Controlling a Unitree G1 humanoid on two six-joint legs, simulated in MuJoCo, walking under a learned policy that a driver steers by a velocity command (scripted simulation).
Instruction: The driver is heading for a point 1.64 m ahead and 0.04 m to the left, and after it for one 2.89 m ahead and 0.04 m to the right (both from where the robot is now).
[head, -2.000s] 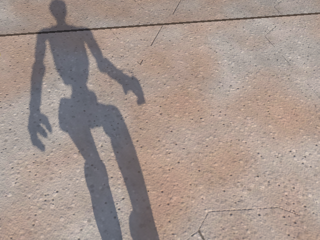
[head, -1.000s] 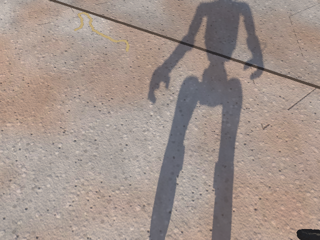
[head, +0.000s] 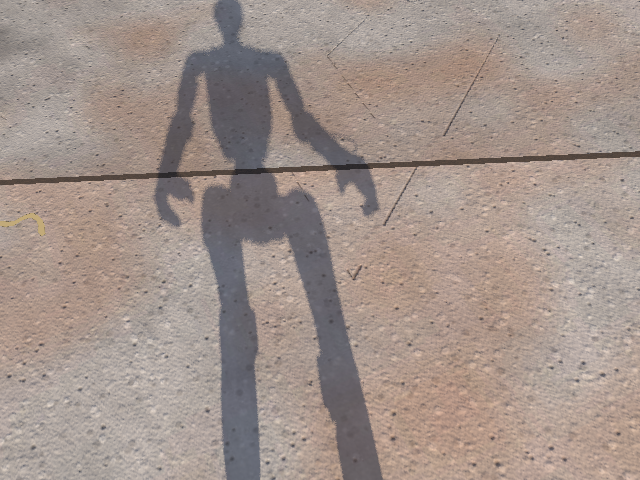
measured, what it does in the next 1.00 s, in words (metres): walks ahead: left foot, then right foot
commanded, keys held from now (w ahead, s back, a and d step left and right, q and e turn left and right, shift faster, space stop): w+e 0.06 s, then w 0.94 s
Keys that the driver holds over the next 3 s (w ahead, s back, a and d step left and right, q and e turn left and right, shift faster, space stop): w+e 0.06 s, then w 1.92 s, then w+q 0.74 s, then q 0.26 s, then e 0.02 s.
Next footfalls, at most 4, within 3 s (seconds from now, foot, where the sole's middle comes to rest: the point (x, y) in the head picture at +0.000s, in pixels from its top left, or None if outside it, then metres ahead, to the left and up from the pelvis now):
0.36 left None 0.27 0.13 -0.78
0.86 right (432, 435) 0.57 -0.15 -0.78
1.38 left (334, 310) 0.88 0.05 -0.78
1.92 right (436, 225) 1.14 -0.22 -0.78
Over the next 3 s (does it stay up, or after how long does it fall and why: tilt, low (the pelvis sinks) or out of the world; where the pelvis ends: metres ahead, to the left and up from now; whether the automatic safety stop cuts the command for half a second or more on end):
stays up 1.57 -0.08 -0.02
